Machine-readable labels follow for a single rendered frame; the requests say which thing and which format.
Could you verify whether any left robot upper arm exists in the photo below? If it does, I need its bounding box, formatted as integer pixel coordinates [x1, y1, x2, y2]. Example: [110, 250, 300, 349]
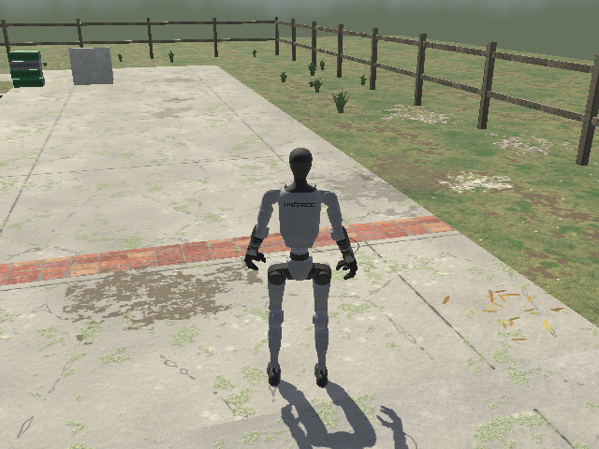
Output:
[254, 188, 281, 239]

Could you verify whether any robot right hand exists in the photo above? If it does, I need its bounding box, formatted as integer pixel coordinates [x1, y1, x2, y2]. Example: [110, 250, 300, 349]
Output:
[336, 258, 358, 280]

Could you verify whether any right robot forearm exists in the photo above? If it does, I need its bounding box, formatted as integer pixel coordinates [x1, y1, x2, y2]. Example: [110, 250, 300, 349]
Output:
[336, 226, 355, 263]

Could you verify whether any right robot shin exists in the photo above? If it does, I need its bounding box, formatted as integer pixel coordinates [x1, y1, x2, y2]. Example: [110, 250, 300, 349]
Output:
[314, 311, 329, 374]

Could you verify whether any robot left hand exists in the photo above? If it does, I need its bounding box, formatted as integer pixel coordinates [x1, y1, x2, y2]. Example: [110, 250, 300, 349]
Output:
[244, 251, 266, 270]

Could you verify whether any left robot forearm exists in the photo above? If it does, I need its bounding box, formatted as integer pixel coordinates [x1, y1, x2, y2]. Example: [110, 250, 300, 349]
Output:
[247, 224, 263, 255]

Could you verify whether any right robot upper arm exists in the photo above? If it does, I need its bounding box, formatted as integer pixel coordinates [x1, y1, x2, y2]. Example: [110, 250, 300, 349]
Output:
[319, 189, 345, 240]

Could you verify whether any robot right foot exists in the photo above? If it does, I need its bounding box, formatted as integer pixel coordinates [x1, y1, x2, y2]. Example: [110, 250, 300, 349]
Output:
[314, 363, 328, 387]

